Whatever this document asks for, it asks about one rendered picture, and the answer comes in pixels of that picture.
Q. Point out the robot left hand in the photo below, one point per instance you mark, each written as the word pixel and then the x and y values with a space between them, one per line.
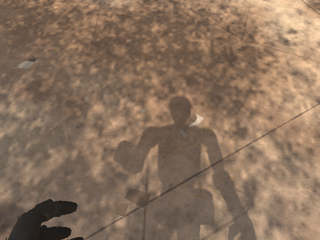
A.
pixel 28 225

